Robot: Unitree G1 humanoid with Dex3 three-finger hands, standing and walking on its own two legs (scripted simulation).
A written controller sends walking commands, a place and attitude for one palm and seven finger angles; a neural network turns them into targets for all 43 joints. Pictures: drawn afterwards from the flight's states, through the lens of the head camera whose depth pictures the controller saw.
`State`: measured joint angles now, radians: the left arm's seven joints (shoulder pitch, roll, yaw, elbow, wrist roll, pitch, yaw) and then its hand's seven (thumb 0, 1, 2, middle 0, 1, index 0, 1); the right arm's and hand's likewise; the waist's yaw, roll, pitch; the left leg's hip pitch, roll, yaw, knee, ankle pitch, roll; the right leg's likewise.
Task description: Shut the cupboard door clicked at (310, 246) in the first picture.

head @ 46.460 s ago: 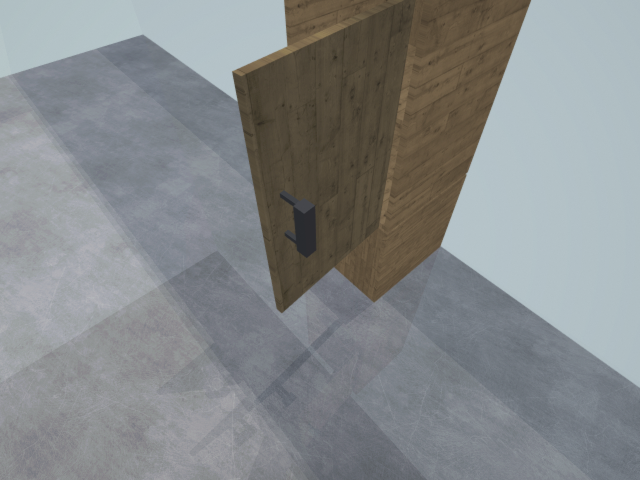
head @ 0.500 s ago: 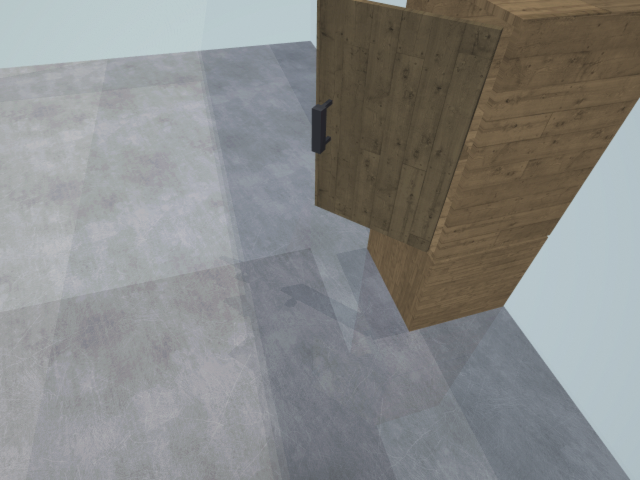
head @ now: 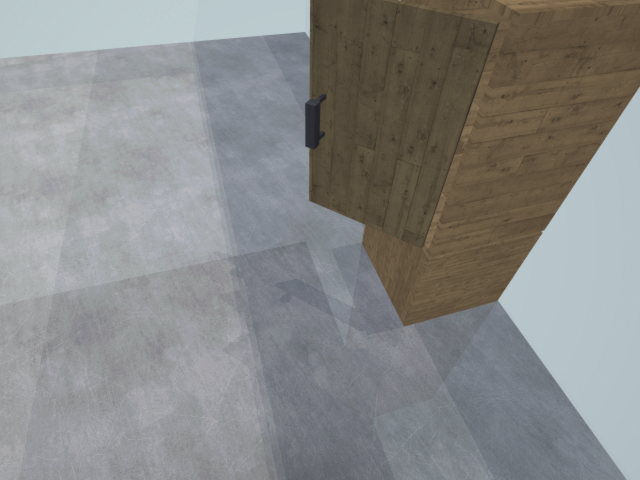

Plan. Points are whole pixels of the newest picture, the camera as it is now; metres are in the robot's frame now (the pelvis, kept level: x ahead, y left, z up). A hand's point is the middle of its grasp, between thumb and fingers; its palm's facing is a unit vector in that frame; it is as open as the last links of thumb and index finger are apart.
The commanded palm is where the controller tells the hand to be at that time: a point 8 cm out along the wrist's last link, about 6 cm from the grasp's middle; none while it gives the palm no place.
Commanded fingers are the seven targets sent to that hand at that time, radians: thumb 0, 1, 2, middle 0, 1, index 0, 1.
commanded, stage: look to check the result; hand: left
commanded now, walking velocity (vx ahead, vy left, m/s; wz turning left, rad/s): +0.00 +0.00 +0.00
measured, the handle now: (317, 120) +0.92 +0.05 -0.04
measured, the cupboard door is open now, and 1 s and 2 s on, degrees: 42 42 42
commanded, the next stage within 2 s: walk to a spot facing it in 0.36 s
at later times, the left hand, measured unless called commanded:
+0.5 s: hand out of the picture +0.05 +0.20 -0.17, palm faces +0.00 -0.96 -0.26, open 7.4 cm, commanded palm none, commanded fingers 0.00 0.90 0.90 -0.20 -0.30 -0.20 -0.30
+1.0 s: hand out of the picture +0.03 +0.22 -0.18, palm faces +0.25 -0.94 -0.25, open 7.4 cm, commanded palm none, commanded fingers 0.00 0.90 0.90 -0.20 -0.30 -0.20 -0.30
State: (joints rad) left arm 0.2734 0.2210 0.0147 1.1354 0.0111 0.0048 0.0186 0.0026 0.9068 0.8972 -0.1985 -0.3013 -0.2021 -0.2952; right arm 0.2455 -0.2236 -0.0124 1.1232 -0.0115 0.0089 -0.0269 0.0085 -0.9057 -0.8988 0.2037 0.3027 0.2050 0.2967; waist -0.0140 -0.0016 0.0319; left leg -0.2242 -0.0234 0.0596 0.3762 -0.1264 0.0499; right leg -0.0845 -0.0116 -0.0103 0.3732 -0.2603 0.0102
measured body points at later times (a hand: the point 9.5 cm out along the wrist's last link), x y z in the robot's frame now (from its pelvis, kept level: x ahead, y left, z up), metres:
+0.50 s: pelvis +0.02 -0.01 +0.00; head +0.03 -0.01 +0.45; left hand +0.05 +0.25 -0.15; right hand +0.07 -0.28 -0.15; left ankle +0.05 +0.09 -0.74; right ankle -0.04 -0.13 -0.74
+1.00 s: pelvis +0.01 +0.00 -0.01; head +0.06 +0.03 +0.43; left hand +0.01 +0.27 -0.17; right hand +0.10 -0.23 -0.16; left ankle +0.05 +0.09 -0.74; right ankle +0.00 -0.15 -0.68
